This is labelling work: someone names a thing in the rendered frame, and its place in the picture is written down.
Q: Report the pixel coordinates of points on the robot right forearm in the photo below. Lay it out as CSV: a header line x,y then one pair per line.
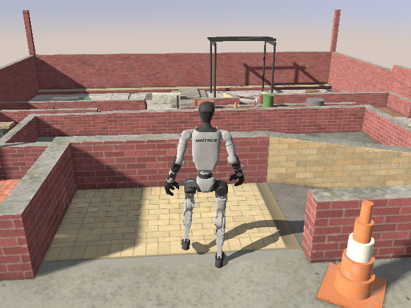
x,y
237,168

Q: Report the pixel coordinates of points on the robot left hand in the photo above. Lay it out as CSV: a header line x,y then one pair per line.
x,y
168,186

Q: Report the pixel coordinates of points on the right robot foot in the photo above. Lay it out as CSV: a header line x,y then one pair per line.
x,y
219,262

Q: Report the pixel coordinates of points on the robot right hand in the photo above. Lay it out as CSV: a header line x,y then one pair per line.
x,y
234,177

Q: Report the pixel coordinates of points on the robot left forearm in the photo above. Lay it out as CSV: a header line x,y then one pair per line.
x,y
173,171

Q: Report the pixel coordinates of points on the right robot upper arm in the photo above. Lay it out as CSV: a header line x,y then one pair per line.
x,y
229,145

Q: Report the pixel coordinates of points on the left robot upper arm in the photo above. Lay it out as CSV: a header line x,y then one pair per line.
x,y
182,146

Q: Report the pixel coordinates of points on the left robot thigh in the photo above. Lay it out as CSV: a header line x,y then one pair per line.
x,y
190,187

